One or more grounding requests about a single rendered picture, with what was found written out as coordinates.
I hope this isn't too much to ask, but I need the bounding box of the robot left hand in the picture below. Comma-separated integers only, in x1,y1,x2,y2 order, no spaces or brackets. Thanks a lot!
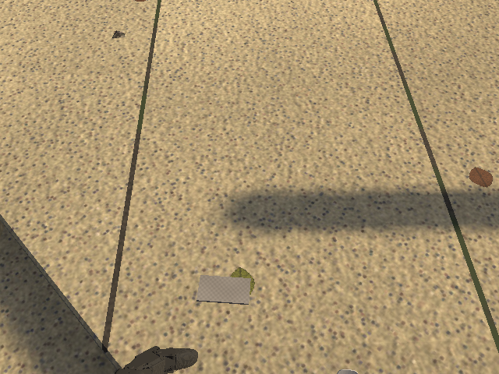
115,346,198,374

